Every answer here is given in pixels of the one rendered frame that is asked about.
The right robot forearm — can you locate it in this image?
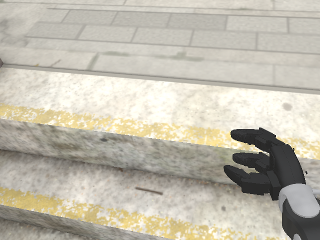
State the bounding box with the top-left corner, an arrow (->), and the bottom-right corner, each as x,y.
278,183 -> 320,240

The robot right hand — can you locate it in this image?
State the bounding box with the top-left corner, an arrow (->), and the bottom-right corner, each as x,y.
223,127 -> 308,201

